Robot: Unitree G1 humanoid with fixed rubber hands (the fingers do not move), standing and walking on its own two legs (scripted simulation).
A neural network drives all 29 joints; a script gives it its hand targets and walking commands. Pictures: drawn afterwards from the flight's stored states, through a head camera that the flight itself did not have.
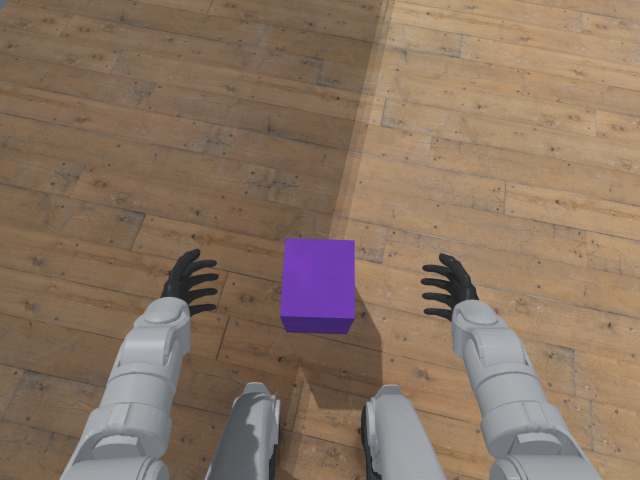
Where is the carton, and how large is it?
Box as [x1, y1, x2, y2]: [280, 238, 354, 333]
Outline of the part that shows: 285,238 280,317 286,331 346,333 354,318 354,240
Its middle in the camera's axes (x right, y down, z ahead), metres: -0.01 +0.12 +1.01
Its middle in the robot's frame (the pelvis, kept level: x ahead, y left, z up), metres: +0.49 +0.01 -0.57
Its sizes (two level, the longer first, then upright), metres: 0.189 0.168 0.232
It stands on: the floor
